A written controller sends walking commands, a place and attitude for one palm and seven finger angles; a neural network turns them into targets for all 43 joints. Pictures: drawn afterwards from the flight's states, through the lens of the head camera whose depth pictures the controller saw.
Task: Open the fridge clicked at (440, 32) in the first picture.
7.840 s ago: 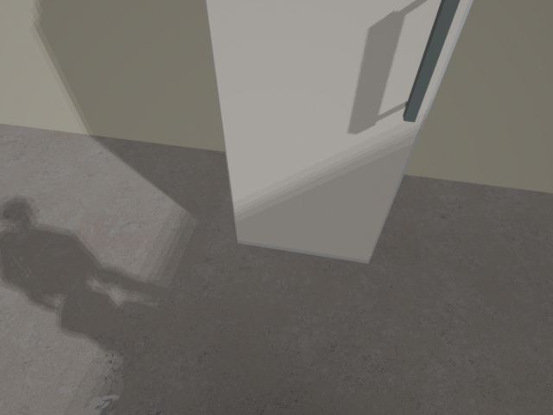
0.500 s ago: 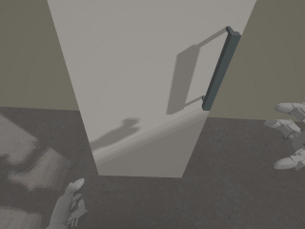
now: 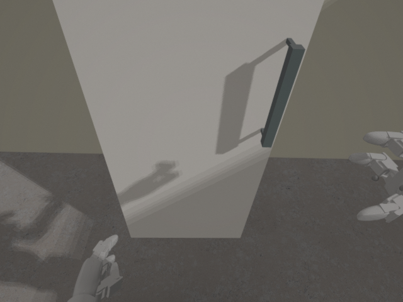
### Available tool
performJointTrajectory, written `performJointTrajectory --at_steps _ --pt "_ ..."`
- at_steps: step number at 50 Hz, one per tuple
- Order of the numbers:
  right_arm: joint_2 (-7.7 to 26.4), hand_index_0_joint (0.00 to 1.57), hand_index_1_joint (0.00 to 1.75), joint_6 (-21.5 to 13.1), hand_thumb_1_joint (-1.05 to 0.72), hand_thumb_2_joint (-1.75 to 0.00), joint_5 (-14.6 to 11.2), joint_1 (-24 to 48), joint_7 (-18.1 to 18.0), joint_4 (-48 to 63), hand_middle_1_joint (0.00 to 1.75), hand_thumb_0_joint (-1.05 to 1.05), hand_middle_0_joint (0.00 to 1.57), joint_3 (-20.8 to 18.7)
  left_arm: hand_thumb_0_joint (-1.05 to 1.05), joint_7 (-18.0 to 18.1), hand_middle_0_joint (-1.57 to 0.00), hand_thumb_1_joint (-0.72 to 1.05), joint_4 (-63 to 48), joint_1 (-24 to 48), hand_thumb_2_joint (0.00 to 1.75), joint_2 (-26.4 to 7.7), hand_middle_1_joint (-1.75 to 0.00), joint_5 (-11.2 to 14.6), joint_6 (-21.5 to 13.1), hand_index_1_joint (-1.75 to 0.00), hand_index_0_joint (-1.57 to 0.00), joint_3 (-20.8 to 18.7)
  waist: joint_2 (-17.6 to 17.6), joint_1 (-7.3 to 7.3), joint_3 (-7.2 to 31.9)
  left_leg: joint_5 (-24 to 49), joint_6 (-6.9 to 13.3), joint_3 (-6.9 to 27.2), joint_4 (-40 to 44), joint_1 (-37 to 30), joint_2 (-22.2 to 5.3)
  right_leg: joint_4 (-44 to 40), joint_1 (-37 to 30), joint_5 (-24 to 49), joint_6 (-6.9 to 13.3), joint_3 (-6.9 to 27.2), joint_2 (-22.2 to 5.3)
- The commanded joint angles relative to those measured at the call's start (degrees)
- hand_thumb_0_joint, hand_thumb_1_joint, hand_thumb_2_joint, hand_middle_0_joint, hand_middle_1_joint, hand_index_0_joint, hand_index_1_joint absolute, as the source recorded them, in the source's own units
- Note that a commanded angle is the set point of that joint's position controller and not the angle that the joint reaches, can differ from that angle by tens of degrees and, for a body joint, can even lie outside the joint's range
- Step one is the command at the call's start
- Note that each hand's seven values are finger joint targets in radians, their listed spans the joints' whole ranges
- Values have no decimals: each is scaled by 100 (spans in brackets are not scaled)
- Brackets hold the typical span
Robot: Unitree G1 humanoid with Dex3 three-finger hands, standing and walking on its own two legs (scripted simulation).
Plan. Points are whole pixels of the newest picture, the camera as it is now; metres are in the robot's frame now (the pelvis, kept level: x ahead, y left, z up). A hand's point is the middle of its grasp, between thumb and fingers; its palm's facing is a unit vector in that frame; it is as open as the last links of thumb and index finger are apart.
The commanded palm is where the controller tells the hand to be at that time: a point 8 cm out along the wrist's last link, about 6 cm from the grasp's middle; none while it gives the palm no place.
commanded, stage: move the hooked fingers beside the handle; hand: right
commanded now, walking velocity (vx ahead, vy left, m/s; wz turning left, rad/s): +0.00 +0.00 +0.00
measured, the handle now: (276, 98) +0.55 -0.18 +0.15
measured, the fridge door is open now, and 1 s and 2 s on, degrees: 0 0 0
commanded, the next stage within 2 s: none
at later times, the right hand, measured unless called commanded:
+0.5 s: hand (350, 154) +0.34 -0.27 +0.17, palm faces +0.05 +1.00 -0.02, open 14.0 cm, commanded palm +0.32 -0.31 +0.17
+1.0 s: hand (329, 130) +0.41 -0.25 +0.17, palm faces +0.04 +1.00 +0.00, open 14.0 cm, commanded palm +0.39 -0.30 +0.17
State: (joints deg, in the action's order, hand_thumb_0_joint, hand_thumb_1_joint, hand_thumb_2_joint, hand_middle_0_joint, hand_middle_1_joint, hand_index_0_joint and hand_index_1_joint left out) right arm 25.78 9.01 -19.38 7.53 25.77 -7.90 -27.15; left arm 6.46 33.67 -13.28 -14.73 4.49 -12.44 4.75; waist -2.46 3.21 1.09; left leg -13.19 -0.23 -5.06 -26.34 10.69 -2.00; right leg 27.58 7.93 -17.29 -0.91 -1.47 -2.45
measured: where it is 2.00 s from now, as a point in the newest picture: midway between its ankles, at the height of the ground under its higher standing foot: outside the picture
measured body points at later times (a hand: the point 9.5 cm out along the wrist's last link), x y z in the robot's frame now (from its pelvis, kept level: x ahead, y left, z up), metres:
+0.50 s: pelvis +0.00 +0.00 +0.00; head -0.01 +0.01 +0.45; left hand +0.15 +0.25 -0.08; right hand +0.33 -0.32 +0.17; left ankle +0.01 +0.12 -0.74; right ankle -0.03 -0.13 -0.74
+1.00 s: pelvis +0.00 +0.00 +0.00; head +0.02 +0.01 +0.45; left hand +0.11 +0.27 -0.10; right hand +0.40 -0.31 +0.17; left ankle +0.01 +0.12 -0.74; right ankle -0.03 -0.13 -0.74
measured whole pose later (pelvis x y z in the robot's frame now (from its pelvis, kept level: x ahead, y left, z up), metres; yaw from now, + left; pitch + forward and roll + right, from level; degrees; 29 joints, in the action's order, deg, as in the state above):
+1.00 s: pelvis +0.00 +0.00 +0.00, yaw +1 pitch +3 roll +0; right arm 30.9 0.5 -12.1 36.8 23.0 -44.6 -24.1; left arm 6.2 35.9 -18.1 -16.7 4.2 -8.1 2.9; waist -1.2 -1.9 1.7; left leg -13.1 0.1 -4.2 -28.6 18.7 -1.7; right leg 29.8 15.5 -17.5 -1.0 -2.2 -2.8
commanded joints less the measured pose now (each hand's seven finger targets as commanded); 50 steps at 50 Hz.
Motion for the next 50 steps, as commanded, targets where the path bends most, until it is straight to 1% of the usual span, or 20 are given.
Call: performJointTrajectory --at_steps 1,4,6,9,13,15,17,20,23,24,29,32,34,35,39,41,46,48,49,50 --pt "1510 30 120 -241 50 -30 -31 2117 -60 733 120 0 30 -322 0 80 -20 90 -801 625 90 -738 -30 17 -278 -30 -20 -294 -253 -142 587 955 114 79 319 -119 232 -439 49 1149 180 127 254" --pt "1494 30 120 -207 50 -30 58 2573 -45 568 120 0 30 -109 0 114 -20 90 -786 611 90 -771 -30 15 -260 -30 -20 -297 -225 -206 744 868 112 121 331 -108 206 -418 11 1083 193 146 252" --pt "1567 30 120 -289 50 -30 104 2745 -42 664 120 0 30 -122 0 126 -20 90 -813 627 90 -761 -30 8 -262 -30 -20 -300 -388 -195 977 954 126 127 279 -195 194 -383 -68 1182 188 146 271" --pt "1703 30 120 -509 50 -30 77 2910 -93 784 120 0 30 -261 0 106 -20 90 -815 607 90 -736 -30 -32 -276 -30 -20 -294 -317 -147 1318 1299 146 128 205 -425 196 -350 -149 1485 184 170 270" --pt "1851 30 120 -571 50 -30 86 2842 -149 87 120 0 30 -447 0 97 -20 90 -732 517 90 -781 -30 -28 -216 -30 -20 -313 -48 -111 1086 1186 146 104 233 -388 193 -391 98 1363 179 129 252" --pt "1752 30 120 -499 50 -30 152 3049 -172 -212 120 0 30 -305 0 97 -20 90 -732 517 90 -790 -30 -5 -199 -30 -20 -311 -61 -157 994 1150 139 103 212 -292 167 -422 189 1290 179 126 249" --pt "1837 30 120 -428 50 -30 199 2955 -184 -358 120 0 30 -373 0 81 -20 90 -762 478 90 -815 -30 -1 -176 -30 -20 -343 -283 -113 1096 1221 151 120 172 -304 147 -387 194 1357 175 95 260" --pt "1756 30 120 -464 50 -30 240 3301 -150 -261 120 0 30 -164 0 59 -20 90 -799 460 90 -825 -30 -4 -144 -30 -20 -348 -272 -171 1239 1426 158 145 135 -342 146 -342 128 1518 183 92 248" --pt "1914 30 120 -615 50 -30 193 3355 -133 -368 120 0 30 -305 0 53 -20 90 -772 346 90 -870 -30 -22 -110 -30 -20 -389 68 -198 1389 1518 136 167 125 -431 167 -277 139 1565 204 64 225" --pt "1966 30 120 -660 50 -30 197 3450 -128 -373 120 0 30 -348 0 59 -20 90 -782 347 90 -869 -30 -7 -106 -30 -20 -393 -33 -199 1393 1499 134 182 114 -413 165 -290 151 1522 208 65 237" --pt "1795 30 120 -799 50 -30 276 4191 -183 -616 120 0 30 -26 0 104 -20 90 -664 238 90 -871 -30 -5 -101 -30 -20 -405 -368 -351 1316 1382 144 209 148 -172 159 -265 73 1423 205 66 247" --pt "1738 30 120 -781 50 -30 359 4330 -232 -988 120 0 30 89 0 113 -20 90 -600 139 90 -902 -30 -3 -72 -30 -20 -409 -232 -386 1337 1368 146 187 121 -137 153 -261 150 1406 202 83 249" --pt "1923 30 120 -784 50 -30 401 4389 -264 -1220 120 0 30 -35 0 101 -20 90 -582 85 90 -930 -30 -15 -38 -30 -20 -423 -87 -350 1386 1393 150 189 98 -196 152 -253 236 1427 206 102 240" --pt "1680 30 120 -771 50 -30 414 4557 -248 -1283 120 0 30 218 0 101 -20 90 -585 107 90 -917 -30 -3 -28 -30 -20 -411 -102 -415 1378 1382 142 204 97 -123 142 -239 223 1375 214 76 249" --pt "2215 30 120 -868 50 -30 481 4804 -304 -1824 120 0 30 -189 0 78 -20 90 -517 -61 90 -979 -30 -33 72 -30 -20 -438 88 -381 1541 1468 143 242 45 -263 129 -195 405 1394 221 76 248" --pt "2235 30 120 -951 50 -30 500 4866 -313 -2019 120 0 30 -210 0 61 -20 90 -528 -95 90 -971 -30 -34 108 -30 -20 -445 140 -386 1593 1586 127 281 8 -308 118 -153 465 1402 236 32 256" --pt "2317 30 120 -1221 50 -30 625 5365 -279 -2312 120 0 30 -107 0 19 -20 90 -487 -273 90 -1001 -30 -52 185 -30 -20 -474 -223 -456 1720 1728 151 313 -85 -229 134 -70 491 1515 229 21 259" --pt "2089 30 120 -1284 50 -30 621 5453 -218 -2352 120 0 30 145 0 10 -20 90 -493 -336 90 -1009 -30 -46 208 -30 -20 -493 -258 -518 1772 1812 158 290 -112 -147 160 -16 423 1648 238 -2 237" --pt "2239 30 120 -1299 50 -30 620 5583 -214 -2509 120 0 30 29 0 17 -20 90 -429 -402 90 -1033 -30 -43 223 -30 -20 -510 -125 -551 1759 1854 149 289 -114 -127 158 8 447 1651 241 23 231" --pt "2143 30 120 -1323 50 -30 629 5710 -179 -2521 120 0 30 153 0 14 -20 90 -423 -422 90 -1035 -30 -44 231 -30 -20 -507 -216 -569 1751 1792 154 293 -107 -65 160 -6 444 1591 236 34 234"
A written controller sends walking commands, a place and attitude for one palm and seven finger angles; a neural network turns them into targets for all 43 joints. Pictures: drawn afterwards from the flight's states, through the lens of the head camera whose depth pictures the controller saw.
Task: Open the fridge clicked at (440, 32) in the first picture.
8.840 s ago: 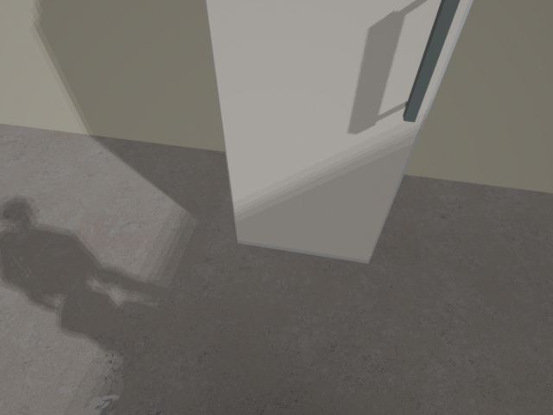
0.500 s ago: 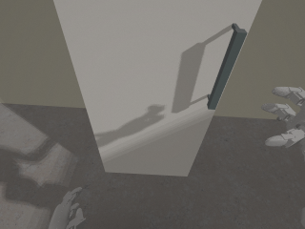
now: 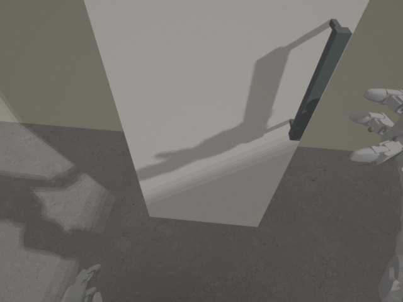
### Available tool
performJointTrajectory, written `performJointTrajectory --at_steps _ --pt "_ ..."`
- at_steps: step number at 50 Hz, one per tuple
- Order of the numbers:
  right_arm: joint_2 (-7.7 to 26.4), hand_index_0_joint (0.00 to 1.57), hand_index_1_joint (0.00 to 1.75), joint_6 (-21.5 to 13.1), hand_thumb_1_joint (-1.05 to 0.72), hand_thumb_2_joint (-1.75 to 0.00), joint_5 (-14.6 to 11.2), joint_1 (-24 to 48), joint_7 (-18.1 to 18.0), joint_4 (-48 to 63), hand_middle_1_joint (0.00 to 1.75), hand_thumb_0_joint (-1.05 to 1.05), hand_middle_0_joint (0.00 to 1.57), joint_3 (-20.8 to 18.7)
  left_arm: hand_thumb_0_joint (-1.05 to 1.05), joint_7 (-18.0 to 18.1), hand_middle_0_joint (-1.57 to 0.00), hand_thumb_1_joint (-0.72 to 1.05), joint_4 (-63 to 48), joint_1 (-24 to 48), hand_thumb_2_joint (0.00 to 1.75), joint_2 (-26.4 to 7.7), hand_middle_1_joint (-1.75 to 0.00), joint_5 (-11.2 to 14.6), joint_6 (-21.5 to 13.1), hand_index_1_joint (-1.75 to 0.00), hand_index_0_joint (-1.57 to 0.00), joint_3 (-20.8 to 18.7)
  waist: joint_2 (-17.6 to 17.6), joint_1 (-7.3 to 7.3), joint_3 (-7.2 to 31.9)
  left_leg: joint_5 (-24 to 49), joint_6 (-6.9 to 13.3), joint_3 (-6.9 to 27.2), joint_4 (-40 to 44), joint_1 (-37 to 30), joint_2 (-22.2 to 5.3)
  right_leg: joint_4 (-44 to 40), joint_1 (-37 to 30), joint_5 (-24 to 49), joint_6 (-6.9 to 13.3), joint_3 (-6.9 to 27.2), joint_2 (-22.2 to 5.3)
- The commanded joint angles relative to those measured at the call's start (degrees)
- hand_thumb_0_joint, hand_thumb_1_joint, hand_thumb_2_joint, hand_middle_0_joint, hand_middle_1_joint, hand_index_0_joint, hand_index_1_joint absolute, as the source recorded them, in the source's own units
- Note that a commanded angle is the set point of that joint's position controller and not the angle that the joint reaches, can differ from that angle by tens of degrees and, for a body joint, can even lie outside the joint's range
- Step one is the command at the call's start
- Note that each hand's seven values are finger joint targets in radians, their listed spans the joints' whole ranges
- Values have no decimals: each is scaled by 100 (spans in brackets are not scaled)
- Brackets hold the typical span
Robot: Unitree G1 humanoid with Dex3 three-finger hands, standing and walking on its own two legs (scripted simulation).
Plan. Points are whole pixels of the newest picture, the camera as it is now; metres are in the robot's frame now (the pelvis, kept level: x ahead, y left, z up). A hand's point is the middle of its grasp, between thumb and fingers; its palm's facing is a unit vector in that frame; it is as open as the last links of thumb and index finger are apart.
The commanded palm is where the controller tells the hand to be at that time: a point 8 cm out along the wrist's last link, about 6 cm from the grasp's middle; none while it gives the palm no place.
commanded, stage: move the hooked fingers beside the handle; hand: right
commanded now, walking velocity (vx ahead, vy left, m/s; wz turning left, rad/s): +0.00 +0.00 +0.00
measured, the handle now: (311, 87) +0.55 -0.19 +0.16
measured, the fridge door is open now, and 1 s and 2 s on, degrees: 0 0 0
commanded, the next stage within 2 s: feel for the door with the fingertips in 1.32 s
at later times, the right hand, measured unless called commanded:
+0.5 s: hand (347, 104) +0.48 -0.25 +0.17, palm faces +0.01 +1.00 +0.01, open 14.0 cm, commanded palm +0.46 -0.31 +0.17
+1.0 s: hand (348, 104) +0.49 -0.25 +0.16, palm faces -0.01 +1.00 +0.02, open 14.0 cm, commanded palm +0.46 -0.30 +0.16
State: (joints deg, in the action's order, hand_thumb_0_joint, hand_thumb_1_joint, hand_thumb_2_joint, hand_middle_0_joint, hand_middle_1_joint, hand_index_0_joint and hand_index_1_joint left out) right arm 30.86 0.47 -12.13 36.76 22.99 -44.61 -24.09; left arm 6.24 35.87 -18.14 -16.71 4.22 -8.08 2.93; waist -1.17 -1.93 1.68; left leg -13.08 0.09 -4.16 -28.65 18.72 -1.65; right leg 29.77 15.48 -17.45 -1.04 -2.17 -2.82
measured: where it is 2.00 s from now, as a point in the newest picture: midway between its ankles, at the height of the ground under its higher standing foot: outside the picture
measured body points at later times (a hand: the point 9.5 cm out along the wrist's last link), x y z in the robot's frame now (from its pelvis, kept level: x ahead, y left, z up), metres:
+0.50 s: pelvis +0.00 -0.01 -0.01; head +0.06 -0.01 +0.44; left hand +0.04 +0.26 -0.11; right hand +0.47 -0.30 +0.17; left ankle +0.02 +0.12 -0.74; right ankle -0.02 -0.13 -0.74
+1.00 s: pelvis +0.02 -0.02 -0.01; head +0.08 -0.03 +0.44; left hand +0.05 +0.26 -0.12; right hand +0.48 -0.31 +0.17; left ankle +0.02 +0.12 -0.74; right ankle -0.02 -0.13 -0.74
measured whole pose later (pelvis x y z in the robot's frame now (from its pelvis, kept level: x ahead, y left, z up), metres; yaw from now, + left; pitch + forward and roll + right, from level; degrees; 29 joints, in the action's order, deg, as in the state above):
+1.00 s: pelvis +0.02 -0.02 -0.01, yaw +1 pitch +11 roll +2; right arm 34.0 -5.9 -9.5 49.5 22.9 -58.1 -24.0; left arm 3.6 36.2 -23.8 -16.3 2.8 -0.6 1.3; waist -0.9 -5.6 4.5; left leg -14.5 -1.1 -3.3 -30.7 27.0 -1.3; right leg 35.0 24.8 -21.1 0.0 -2.8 -3.3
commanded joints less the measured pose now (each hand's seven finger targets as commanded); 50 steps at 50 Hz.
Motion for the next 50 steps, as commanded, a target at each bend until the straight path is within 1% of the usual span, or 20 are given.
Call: performJointTrajectory --at_steps 1,3,6,8,9,12,16,19,22,23,26,27,31,33,34,37,40,44,47,50 --pt "1587 30 120 -467 50 -30 -103 2851 106 1056 120 0 30 -111 0 42 -20 90 -622 26 90 -843 -30 -10 -183 -30 -20 -337 -302 -93 1663 1701 124 182 128 -793 136 -219 -310 1557 251 112 266" --pt "1621 30 120 -504 50 -30 -109 3131 112 802 120 0 30 -80 0 51 -20 90 -539 -88 90 -892 -30 -23 -163 -30 -20 -353 -64 -183 1600 1515 116 155 163 -675 157 -218 -233 1427 256 143 248" --pt "1669 30 120 -544 50 -30 -48 3238 74 544 120 0 30 -112 0 35 -20 90 -504 -171 90 -896 -30 -39 -134 -30 -20 -358 -285 -134 1736 1534 135 177 92 -661 134 -186 -198 1443 245 165 275" --pt "1757 30 120 -627 50 -30 -20 3412 5 348 120 0 30 -144 0 23 -20 90 -448 -280 90 -917 -30 -59 -88 -30 -20 -361 -121 -180 1663 1492 125 158 89 -623 146 -174 -101 1437 246 175 257" --pt "1772 30 120 -648 50 -30 28 3475 -17 310 120 0 30 -139 0 9 -20 90 -446 -283 90 -909 -30 -61 -72 -30 -20 -361 -324 -169 1744 1532 130 188 55 -610 139 -151 -107 1465 240 169 263" --pt "1859 30 120 -780 50 -30 180 3849 -109 -12 120 0 30 -102 0 -10 -20 90 -382 -438 90 -925 -30 -92 -20 -30 -20 -361 -316 -262 1723 1445 122 176 26 -473 142 -135 -4 1406 225 206 249" --pt "2232 30 120 -991 50 -30 263 4119 -158 -293 120 0 30 -344 0 -32 -20 90 -338 -611 90 -963 -30 -119 54 -30 -20 -386 -248 -272 2018 1659 110 226 -78 -588 147 -31 78 1547 243 191 236" --pt "2172 30 120 -1128 50 -30 303 4174 -125 -328 120 0 30 -280 0 -68 -20 90 -348 -699 90 -945 -30 -130 114 -30 -20 -399 -345 -289 2262 1952 108 226 -172 -641 171 56 1 1844 237 168 229" --pt "2179 30 120 -1081 50 -30 362 4392 -77 -886 120 0 30 -198 0 -64 -20 90 -249 -829 90 -997 -30 -139 191 -30 -20 -396 -285 -441 1926 1714 87 220 -125 -329 176 64 237 1537 241 170 216" --pt "2316 30 120 -1090 50 -30 367 4439 -75 -1038 120 0 30 -282 0 -55 -20 90 -221 -909 90 -1030 -30 -147 228 -30 -20 -408 -56 -451 1880 1691 82 204 -125 -366 182 71 343 1518 254 185 208" --pt "2418 30 120 -1056 50 -30 474 4640 -44 -1304 120 0 30 -248 0 -52 -20 90 -208 -1008 90 -1057 -30 -156 290 -30 -20 -405 -188 -538 1883 1577 70 224 -145 -181 173 112 442 1394 252 203 210" --pt "2393 30 120 -1114 50 -30 496 4721 -42 -1107 120 0 30 -213 0 -61 -20 90 -231 -1043 90 -1038 -30 -170 308 -30 -20 -417 -465 -506 2094 1648 83 241 -180 -195 177 142 318 1523 241 195 220" --pt "2334 30 120 -1313 50 -30 397 4421 14 -796 120 0 30 -321 0 -122 -20 90 -290 -1122 90 -1001 -30 -217 392 -30 -20 -448 -601 -383 2675 2101 106 223 -305 -369 227 276 -9 2166 208 192 184" --pt "2228 30 120 -1265 50 -30 285 4250 86 -1104 120 0 30 -298 0 -128 -20 90 -249 -1189 90 -1027 -30 -216 458 -30 -20 -456 -203 -454 2406 2111 93 182 -293 -349 249 282 208 2095 241 165 162" --pt "2471 30 120 -1189 50 -30 271 4093 96 -1311 120 0 30 -534 0 -136 -20 90 -262 -1182 90 -1069 -30 -197 495 -30 -20 -458 -12 -398 2217 2051 67 202 -274 -366 245 261 431 1864 255 143 164" --pt "2632 30 120 -1142 50 -30 407 4178 92 -902 120 0 30 -540 0 -146 -20 90 -374 -1139 90 -1047 -30 -195 569 -30 -20 -470 -568 -318 2346 2123 96 208 -325 -365 217 250 330 2055 243 139 195" --pt "2462 30 120 -1244 50 -30 403 4064 13 -123 120 0 30 -447 0 -202 -20 90 -457 -1107 90 -971 -30 -208 594 -30 -20 -497 -973 -298 2814 2414 104 212 -365 -315 258 401 -247 2866 204 172 145" --pt "2178 30 120 -1189 50 -30 101 4027 46 135 120 0 30 -426 0 -205 -20 90 -459 -1034 90 -974 -30 -176 605 -30 -20 -528 -656 -336 2685 2413 92 161 -316 -312 312 382 -354 2941 210 202 81" --pt "1711 30 120 -928 50 -30 145 3951 48 -19 120 0 30 -41 0 -210 -20 90 -422 -974 90 -942 -30 -159 593 -30 -20 -508 -832 -401 2349 2149 104 103 -259 -50 299 327 -335 2823 175 236 84" --pt "1645 30 120 -727 50 -30 222 3801 -79 -194 120 0 30 -14 0 -224 -20 90 -408 -965 90 -937 -30 -167 594 -30 -20 -504 -597 -386 2081 2090 111 79 -249 -54 287 292 -122 2634 194 232 99"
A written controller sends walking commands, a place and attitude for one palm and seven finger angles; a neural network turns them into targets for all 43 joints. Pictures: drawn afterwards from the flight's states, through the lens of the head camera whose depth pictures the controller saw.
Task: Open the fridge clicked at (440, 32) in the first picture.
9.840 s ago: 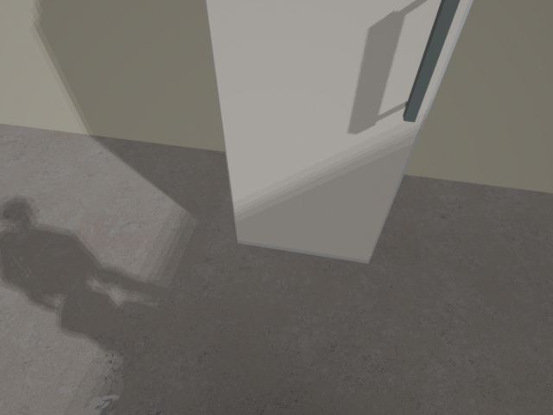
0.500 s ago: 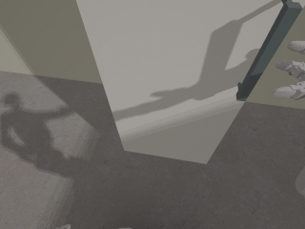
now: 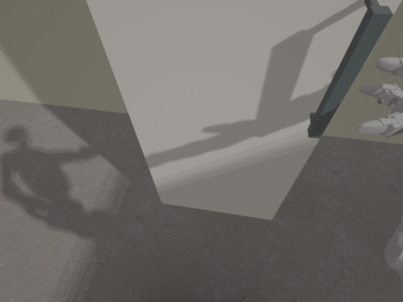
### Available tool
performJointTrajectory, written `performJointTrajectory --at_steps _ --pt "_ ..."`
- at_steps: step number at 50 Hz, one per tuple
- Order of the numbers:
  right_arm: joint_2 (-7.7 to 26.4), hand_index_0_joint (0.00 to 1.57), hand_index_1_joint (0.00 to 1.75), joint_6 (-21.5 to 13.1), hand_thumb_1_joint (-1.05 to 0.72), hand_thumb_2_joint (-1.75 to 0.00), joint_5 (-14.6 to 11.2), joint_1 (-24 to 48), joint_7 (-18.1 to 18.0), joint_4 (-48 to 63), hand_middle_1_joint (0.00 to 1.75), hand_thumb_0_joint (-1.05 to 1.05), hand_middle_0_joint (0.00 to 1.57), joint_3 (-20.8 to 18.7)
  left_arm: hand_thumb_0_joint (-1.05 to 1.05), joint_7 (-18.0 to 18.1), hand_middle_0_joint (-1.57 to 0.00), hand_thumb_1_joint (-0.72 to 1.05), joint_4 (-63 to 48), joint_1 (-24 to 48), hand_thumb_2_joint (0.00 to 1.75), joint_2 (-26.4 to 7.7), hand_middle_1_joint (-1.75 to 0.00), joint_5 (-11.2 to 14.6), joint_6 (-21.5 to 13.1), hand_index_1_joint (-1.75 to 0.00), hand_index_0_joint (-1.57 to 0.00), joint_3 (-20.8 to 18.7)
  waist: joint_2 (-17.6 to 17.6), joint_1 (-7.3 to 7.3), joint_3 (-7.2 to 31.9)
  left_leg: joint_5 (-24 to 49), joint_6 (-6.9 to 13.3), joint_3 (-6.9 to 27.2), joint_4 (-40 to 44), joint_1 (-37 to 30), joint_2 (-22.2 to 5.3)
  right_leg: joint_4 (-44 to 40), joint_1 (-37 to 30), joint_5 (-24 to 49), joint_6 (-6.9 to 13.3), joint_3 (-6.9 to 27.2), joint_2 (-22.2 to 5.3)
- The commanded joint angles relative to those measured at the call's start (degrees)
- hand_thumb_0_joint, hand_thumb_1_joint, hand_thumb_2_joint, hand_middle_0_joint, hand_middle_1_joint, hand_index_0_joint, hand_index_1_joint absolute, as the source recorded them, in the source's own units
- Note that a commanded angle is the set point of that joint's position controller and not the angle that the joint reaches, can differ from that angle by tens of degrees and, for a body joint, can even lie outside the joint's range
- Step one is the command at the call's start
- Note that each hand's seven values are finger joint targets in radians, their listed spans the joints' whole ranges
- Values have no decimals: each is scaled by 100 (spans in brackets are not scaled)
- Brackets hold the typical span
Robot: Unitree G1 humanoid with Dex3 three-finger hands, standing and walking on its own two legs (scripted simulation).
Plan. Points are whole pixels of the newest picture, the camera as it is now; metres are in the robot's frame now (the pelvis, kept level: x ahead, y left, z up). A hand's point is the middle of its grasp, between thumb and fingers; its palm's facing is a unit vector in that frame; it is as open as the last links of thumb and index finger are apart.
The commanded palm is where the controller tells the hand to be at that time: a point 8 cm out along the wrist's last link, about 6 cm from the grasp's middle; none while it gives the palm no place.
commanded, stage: move the hooked fingers beside the handle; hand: right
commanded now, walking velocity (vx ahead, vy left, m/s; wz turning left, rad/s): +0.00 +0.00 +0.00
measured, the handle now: (337, 79) +0.53 -0.19 +0.16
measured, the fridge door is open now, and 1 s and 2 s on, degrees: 0 0 0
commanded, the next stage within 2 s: feel for the door with the fingertips in 0.32 s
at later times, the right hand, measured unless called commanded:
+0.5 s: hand (376, 101) +0.45 -0.23 +0.18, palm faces +0.01 +1.00 -0.01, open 14.0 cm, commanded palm +0.43 -0.28 +0.17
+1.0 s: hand (357, 94) +0.47 -0.20 +0.18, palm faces +0.04 +1.00 +0.00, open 14.0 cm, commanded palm +0.44 -0.26 +0.17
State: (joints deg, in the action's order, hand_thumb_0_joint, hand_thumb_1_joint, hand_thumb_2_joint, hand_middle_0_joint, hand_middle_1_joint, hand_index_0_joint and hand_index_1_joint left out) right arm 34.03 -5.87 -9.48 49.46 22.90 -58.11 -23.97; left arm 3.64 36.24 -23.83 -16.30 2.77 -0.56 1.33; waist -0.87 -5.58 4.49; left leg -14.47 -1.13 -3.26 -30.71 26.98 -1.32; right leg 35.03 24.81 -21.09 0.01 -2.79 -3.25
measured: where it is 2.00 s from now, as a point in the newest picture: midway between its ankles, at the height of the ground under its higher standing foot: outside the picture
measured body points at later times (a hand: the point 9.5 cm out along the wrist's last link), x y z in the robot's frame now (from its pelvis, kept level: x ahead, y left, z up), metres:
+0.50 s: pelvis -0.01 +0.01 +0.00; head +0.04 +0.01 +0.45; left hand +0.04 +0.28 -0.11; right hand +0.45 -0.28 +0.18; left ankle +0.00 +0.14 -0.73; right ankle -0.05 -0.11 -0.73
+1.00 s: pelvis -0.02 +0.01 +0.00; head +0.03 +0.01 +0.45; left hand +0.02 +0.28 -0.11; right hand +0.46 -0.26 +0.18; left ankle +0.00 +0.14 -0.73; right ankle -0.05 -0.11 -0.73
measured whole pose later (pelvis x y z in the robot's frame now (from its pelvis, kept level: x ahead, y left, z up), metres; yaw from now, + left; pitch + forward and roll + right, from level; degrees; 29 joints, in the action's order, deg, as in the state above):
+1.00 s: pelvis -0.02 +0.01 +0.00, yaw -1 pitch +9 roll +1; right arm 31.9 -8.4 -6.6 56.7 16.1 -65.6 -21.7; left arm 4.2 37.4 -22.2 -16.0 2.5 -3.0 2.3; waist -1.0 -7.0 2.7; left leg -13.5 -0.3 -3.6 -32.3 28.1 -1.4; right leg 35.5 25.5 -19.2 -0.6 -2.2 -3.2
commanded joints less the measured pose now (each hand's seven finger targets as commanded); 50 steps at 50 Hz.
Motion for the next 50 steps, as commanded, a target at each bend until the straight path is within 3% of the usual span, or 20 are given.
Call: performJointTrajectory --at_steps 1,4,5,9,12,14,21,24,28,29,32,33,34,37,39,42,46,47,49,50 --pt "1315 30 120 -64 50 -30 -38 2440 -124 1222 120 0 30 -47 0 29 -20 90 -493 -377 90 -974 -30 -25 -151 -30 -20 -342 -608 14 1848 2252 240 -9 -63 -923 242 -237 -1042 3018 91 294 144" --pt "1487 30 120 -133 50 -30 -55 2490 -258 1538 120 0 30 -236 0 20 -20 90 -569 -324 90 -948 -30 -40 -134 -30 -20 -322 -496 83 2175 2604 243 31 -146 -1232 234 -181 -1114 3324 98 281 152" --pt "1266 30 120 -147 50 -30 -70 2560 -268 1504 120 0 30 -80 0 17 -20 90 -576 -287 90 -920 -30 -40 -137 -30 -20 -312 -384 22 2101 2578 232 19 -142 -1194 241 -187 -1127 3242 96 283 148" --pt "1409 30 120 -297 50 -30 -26 2812 -341 1433 120 0 30 -147 0 55 -20 90 -574 -186 90 -916 -30 -27 -140 -30 -20 -280 -298 7 1955 2469 238 56 -130 -1254 217 -222 -984 2816 134 260 179" --pt "1485 30 120 -323 50 -30 107 3085 -352 1114 120 0 30 -75 0 86 -20 90 -523 -135 90 -904 -30 -28 -155 -30 -20 -236 -528 -56 1756 2240 237 83 -91 -1150 177 -260 -820 2365 128 239 226" --pt "1769 30 120 -376 50 -30 122 3095 -336 1033 120 0 30 -273 0 102 -20 90 -528 -170 90 -935 -30 -29 -156 -30 -20 -237 -386 -19 1958 2310 234 112 -121 -1308 168 -231 -776 2344 152 242 232" --pt "1349 30 120 -503 50 -30 -19 2984 -70 1103 120 0 30 67 0 120 -20 90 -524 -154 90 -917 -30 -8 -212 -30 -20 -246 -686 -8 2207 2370 259 104 -125 -1271 185 -208 -1035 2544 121 260 229" --pt "947 30 120 -374 50 -30 -187 2924 -35 945 120 0 30 268 0 115 -20 90 -466 -168 90 -933 -30 5 -233 -30 -20 -263 -328 -95 1848 2161 239 48 -50 -1101 204 -257 -884 2292 134 267 202" --pt "1378 30 120 -215 50 -30 -127 2871 -247 738 120 0 30 -113 0 112 -20 90 -448 -235 90 -1001 -30 -17 -232 -30 -20 -267 -73 8 1680 1839 230 70 -9 -1201 165 -348 -503 1802 164 234 241" --pt "1437 30 120 -257 50 -30 -39 3042 -329 912 120 0 30 -122 0 106 -20 90 -462 -220 90 -964 -30 -20 -234 -30 -20 -271 -223 -12 1779 1859 220 98 -24 -1223 156 -348 -529 1824 162 234 249" --pt "1261 30 120 -458 50 -30 124 3139 -536 1257 120 0 30 50 0 59 -20 90 -489 -206 90 -893 -30 -55 -280 -30 -20 -264 -528 4 1928 1847 237 120 -48 -1196 166 -320 -690 1923 148 248 263" --pt "1236 30 120 -540 50 -30 102 3096 -591 1384 120 0 30 54 0 57 -20 90 -497 -233 90 -896 -30 -53 -278 -30 -20 -281 -326 -3 1985 1877 248 88 -70 -1258 183 -303 -728 2011 161 264 237" --pt "1213 30 120 -597 50 -30 99 3165 -625 1499 120 0 30 29 0 47 -20 90 -501 -192 90 -882 -30 -61 -294 -30 -20 -287 -518 9 2143 1938 243 124 -73 -1303 193 -301 -821 2042 146 253 241" --pt "1002 30 120 -555 50 -30 13 3104 -655 1247 120 0 30 75 0 56 -20 90 -461 -174 90 -884 -30 -37 -336 -30 -20 -278 -313 -26 1959 1745 236 101 -10 -1253 209 -359 -734 1754 142 238 242" --pt "1183 30 120 -461 50 -30 27 3080 -685 933 120 0 30 -78 0 76 -20 90 -411 -212 90 -914 -30 -22 -335 -30 -20 -275 -101 -17 1838 1670 219 119 19 -1300 191 -385 -540 1591 166 218 244" --pt "1348 30 120 -473 50 -30 290 3642 -745 795 120 0 30 79 0 106 -20 90 -332 -245 90 -919 -30 -32 -354 -30 -20 -255 -408 -169 1586 1412 202 165 75 -1040 154 -403 -446 1348 174 227 260" --pt "1457 30 120 -666 50 -30 263 3734 -727 806 120 0 30 -32 0 125 -20 90 -325 -328 90 -908 -30 -54 -390 -30 -20 -255 -306 -160 2101 1764 205 186 -9 -1281 172 -329 -627 1657 167 245 263" --pt "1247 30 120 -670 50 -30 220 3684 -670 665 120 0 30 98 0 115 -20 90 -321 -326 90 -894 -30 -54 -404 -30 -20 -238 -333 -173 2048 1813 212 175 -17 -1262 179 -326 -630 1682 155 234 273" --pt "1284 30 120 -654 50 -30 159 3595 -579 352 120 0 30 60 0 115 -20 90 -249 -402 90 -942 -30 -50 -397 -30 -20 -239 -125 -219 1916 1841 203 154 -31 -1202 181 -308 -512 1675 158 240 246" --pt "1321 30 120 -616 50 -30 172 3500 -541 237 120 0 30 19 0 103 -20 90 -262 -407 90 -953 -30 -58 -387 -30 -20 -244 -249 -160 1920 1833 207 159 -45 -1194 172 -309 -475 1659 148 218 261"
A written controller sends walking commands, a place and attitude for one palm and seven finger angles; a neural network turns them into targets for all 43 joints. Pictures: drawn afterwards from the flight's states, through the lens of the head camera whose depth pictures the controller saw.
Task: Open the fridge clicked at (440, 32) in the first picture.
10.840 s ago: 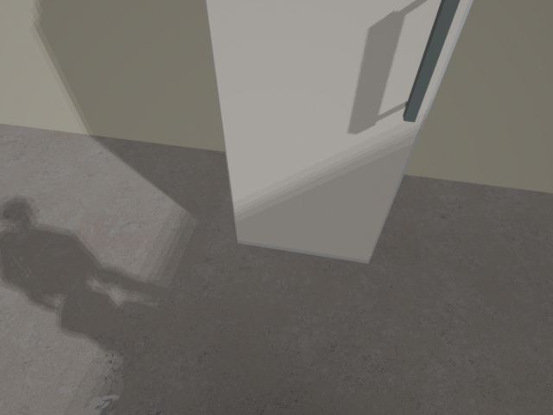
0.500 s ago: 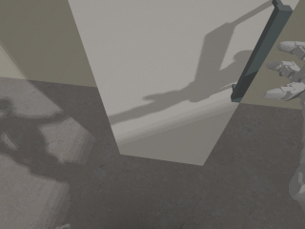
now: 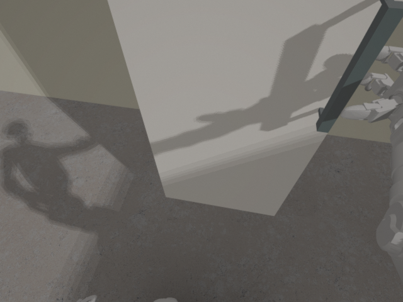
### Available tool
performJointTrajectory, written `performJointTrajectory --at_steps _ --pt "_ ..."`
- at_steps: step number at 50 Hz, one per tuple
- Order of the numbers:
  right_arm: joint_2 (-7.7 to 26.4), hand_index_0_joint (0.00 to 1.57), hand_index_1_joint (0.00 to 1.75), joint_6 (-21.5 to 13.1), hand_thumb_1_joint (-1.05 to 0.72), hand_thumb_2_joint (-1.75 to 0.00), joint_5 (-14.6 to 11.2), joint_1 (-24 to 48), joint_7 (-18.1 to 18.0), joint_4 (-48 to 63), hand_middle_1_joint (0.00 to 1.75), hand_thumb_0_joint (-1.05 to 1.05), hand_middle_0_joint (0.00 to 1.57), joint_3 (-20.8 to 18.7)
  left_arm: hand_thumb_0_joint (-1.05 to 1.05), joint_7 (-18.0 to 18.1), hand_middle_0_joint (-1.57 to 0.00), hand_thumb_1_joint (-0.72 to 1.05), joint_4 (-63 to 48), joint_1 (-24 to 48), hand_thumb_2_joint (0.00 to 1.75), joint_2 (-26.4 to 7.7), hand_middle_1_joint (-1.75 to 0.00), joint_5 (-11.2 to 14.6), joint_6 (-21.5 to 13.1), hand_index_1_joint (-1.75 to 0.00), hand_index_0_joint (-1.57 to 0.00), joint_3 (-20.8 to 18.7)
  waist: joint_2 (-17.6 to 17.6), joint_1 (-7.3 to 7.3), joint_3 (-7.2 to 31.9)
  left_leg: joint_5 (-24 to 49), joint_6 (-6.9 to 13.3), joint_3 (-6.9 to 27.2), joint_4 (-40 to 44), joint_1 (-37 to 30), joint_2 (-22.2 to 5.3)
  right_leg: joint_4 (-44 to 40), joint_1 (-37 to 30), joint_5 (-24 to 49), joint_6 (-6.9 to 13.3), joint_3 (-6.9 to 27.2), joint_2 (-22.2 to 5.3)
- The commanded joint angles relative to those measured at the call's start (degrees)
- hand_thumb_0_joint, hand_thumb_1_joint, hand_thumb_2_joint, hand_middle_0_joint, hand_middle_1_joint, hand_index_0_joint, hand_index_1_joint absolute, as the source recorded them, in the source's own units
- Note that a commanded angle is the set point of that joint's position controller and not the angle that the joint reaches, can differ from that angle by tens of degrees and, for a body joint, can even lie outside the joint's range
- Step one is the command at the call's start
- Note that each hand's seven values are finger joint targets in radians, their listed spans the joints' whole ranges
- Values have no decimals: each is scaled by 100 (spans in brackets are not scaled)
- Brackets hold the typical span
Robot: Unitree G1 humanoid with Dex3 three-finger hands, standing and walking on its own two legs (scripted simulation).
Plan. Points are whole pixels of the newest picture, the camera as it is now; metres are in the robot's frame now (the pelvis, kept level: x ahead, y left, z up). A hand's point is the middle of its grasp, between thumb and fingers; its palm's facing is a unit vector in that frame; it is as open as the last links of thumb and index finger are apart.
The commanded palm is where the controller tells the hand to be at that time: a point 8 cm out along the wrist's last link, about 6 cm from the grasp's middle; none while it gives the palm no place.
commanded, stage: feel for the door with the fingertips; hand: right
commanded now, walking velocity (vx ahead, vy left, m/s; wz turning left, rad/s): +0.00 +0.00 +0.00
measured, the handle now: (348, 73) +0.55 -0.19 +0.17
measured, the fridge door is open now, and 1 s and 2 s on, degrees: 0 0 0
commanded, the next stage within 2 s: slide the fingers in behind the handle in 0.40 s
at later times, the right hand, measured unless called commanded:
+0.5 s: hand (365, 83) +0.51 -0.21 +0.18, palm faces +0.01 +1.00 +0.01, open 13.8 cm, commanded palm +0.49 -0.26 +0.17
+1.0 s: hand (359, 86) +0.50 -0.20 +0.18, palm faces +0.00 +1.00 +0.02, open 14.0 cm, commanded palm +0.48 -0.25 +0.17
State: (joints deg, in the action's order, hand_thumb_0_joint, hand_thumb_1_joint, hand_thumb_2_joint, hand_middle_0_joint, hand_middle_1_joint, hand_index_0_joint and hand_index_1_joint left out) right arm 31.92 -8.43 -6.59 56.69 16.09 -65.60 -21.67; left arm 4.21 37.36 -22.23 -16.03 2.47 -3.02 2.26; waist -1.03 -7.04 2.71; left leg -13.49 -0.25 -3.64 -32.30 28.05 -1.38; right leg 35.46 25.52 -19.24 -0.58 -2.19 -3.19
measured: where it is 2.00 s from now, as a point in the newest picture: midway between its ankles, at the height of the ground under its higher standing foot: outside the picture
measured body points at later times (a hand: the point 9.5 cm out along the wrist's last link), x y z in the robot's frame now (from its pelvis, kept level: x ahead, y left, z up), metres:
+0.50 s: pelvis +0.01 -0.01 +0.00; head +0.08 -0.01 +0.44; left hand +0.02 +0.27 -0.11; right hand +0.50 -0.27 +0.18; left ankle +0.02 +0.13 -0.73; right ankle -0.02 -0.12 -0.73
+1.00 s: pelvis +0.01 -0.01 +0.00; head +0.07 -0.01 +0.45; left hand +0.04 +0.26 -0.11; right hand +0.50 -0.25 +0.18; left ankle +0.02 +0.13 -0.73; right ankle -0.02 -0.12 -0.73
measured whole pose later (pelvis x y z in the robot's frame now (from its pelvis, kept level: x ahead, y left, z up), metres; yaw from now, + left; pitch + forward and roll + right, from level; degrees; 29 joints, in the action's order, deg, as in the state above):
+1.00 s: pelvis +0.01 -0.01 +0.00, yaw +0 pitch +11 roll +2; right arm 28.6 -7.4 -7.8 54.5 15.5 -61.7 -20.5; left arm 3.1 37.2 -23.8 -16.1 1.9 -1.0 1.3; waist -1.4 -6.6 4.5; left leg -14.3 -0.8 -3.4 -32.2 28.3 -1.2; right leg 36.3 26.1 -20.7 -0.2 -2.3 -3.3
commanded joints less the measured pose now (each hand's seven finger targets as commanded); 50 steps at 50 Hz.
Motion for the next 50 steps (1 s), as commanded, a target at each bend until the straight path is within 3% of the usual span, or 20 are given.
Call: performJointTrajectory --at_steps 1,3,6,9,11,17,22,28,30,32,33,35,38,39,43,44,46,47,50 --pt "1584 30 120 -318 50 -30 -96 2672 164 873 120 0 30 -231 0 50 -20 90 -385 -582 90 -995 -30 -17 -126 -30 -20 -339 -198 -10 2026 1711 127 187 116 -1253 174 -358 -494 1478 207 166 247" --pt "1370 30 120 -246 50 -30 -72 2751 181 800 120 0 30 -43 0 33 -20 90 -391 -635 90 -992 -30 -39 -110 -30 -20 -336 -231 -69 1896 1696 123 158 119 -1133 169 -342 -471 1505 216 159 253" --pt "1509 30 120 -270 50 -30 -53 2827 156 1052 120 0 30 -156 0 13 -20 90 -454 -655 90 -997 -30 -53 -85 -30 -20 -365 -358 -17 2148 1765 125 183 90 -1152 182 -304 -581 1641 205 168 242" --pt "1499 30 120 -402 50 -30 -126 3103 98 1260 120 0 30 -177 0 9 -20 90 -430 -695 90 -994 -30 -62 -71 -30 -20 -386 -180 -96 2224 1780 100 180 95 -1165 210 -278 -628 1674 216 192 217" --pt "1693 30 120 -473 50 -30 -79 3176 63 1328 120 0 30 -305 0 18 -20 90 -407 -712 90 -1006 -30 -70 -62 -30 -20 -391 -289 -74 2378 1829 111 198 63 -1210 203 -255 -678 1730 211 199 224" --pt "1696 30 120 -450 50 -30 55 3095 4 1263 120 0 30 -285 0 -18 -20 90 -332 -781 90 -986 -30 -90 -21 -30 -20 -408 -676 -50 2376 1883 138 152 49 -1032 221 -217 -836 2011 171 226 205" --pt "1666 30 120 -311 50 -30 0 3094 33 1027 120 0 30 -297 0 -12 -20 90 -331 -833 90 -1007 -30 -94 32 -30 -20 -411 -320 -125 2232 1986 116 129 68 -1070 234 -214 -675 2005 199 214 193" --pt "1504 30 120 -379 50 -30 -13 3012 26 1088 120 0 30 -211 0 -31 -20 90 -377 -868 90 -993 -30 -126 51 -30 -20 -400 -465 -103 2261 1973 138 117 34 -992 241 -182 -783 2170 192 224 189" --pt "1695 30 120 -405 50 -30 -4 2956 23 1109 120 0 30 -356 0 -45 -20 90 -377 -839 90 -995 -30 -123 64 -30 -20 -407 -408 -52 2332 2004 129 141 26 -1097 236 -182 -701 2099 185 221 188" --pt "1607 30 120 -388 50 -30 -14 2953 39 1091 120 0 30 -262 0 -43 -20 90 -405 -811 90 -999 -30 -105 69 -30 -20 -396 -244 -102 2201 1900 119 137 46 -1086 232 -218 -588 1879 198 209 191" --pt "1489 30 120 -408 50 -30 -34 2929 53 1140 120 0 30 -185 0 -41 -20 90 -427 -797 90 -983 -30 -111 60 -30 -20 -397 -374 -100 2193 1937 133 129 39 -1069 229 -206 -638 1973 207 192 195" --pt "1682 30 120 -412 50 -30 -3 2825 58 1178 120 0 30 -331 0 -45 -20 90 -435 -766 90 -986 -30 -102 73 -30 -20 -400 -459 -19 2277 1937 136 143 25 -1096 229 -203 -675 1981 187 193 187" --pt "1503 30 120 -361 50 -30 -31 2848 74 1158 120 0 30 -189 0 -32 -20 90 -460 -769 90 -976 -30 -98 90 -30 -20 -395 -292 -88 2195 1963 128 122 25 -1094 229 -199 -622 1975 214 186 190" --pt "1667 30 120 -376 50 -30 -19 2902 70 1322 120 0 30 -304 0 -35 -20 90 -459 -750 90 -987 -30 -95 94 -30 -20 -405 -457 -28 2312 2016 129 145 10 -1148 226 -205 -662 2032 194 193 184" --pt "1086 30 120 -403 50 -30 -150 2746 60 1875 120 0 30 42 0 -53 -20 90 -538 -671 90 -922 -30 -84 48 -30 -20 -425 -723 -10 2562 2048 158 105 0 -1036 259 -149 -1143 2468 169 224 154" --pt "1083 30 120 -379 50 -30 -211 2744 40 1888 120 0 30 -32 0 -63 -20 90 -487 -669 90 -930 -30 -93 40 -30 -20 -431 -612 -11 2582 2078 144 100 20 -1058 267 -150 -1165 2467 156 244 142" --pt "981 30 120 -279 50 -30 -255 2703 -6 1763 120 0 30 13 0 -61 -20 90 -455 -631 90 -932 -30 -78 46 -30 -20 -425 -396 -40 2305 1990 132 88 71 -1065 270 -217 -980 2214 167 222 151" --pt "1024 30 120 -217 50 -30 -250 2595 -42 1654 120 0 30 -73 0 -63 -20 90 -454 -617 90 -935 -30 -78 42 -30 -20 -424 -400 28 2181 1920 151 70 70 -1093 257 -252 -845 2103 163 220 165" --pt "928 30 120 -120 50 -30 -118 2740 -189 1672 120 0 30 44 0 -66 -20 90 -440 -598 90 -906 -30 -88 51 -30 -20 -418 -387 -31 2036 1955 138 71 69 -1044 239 -261 -798 2112 184 201 185"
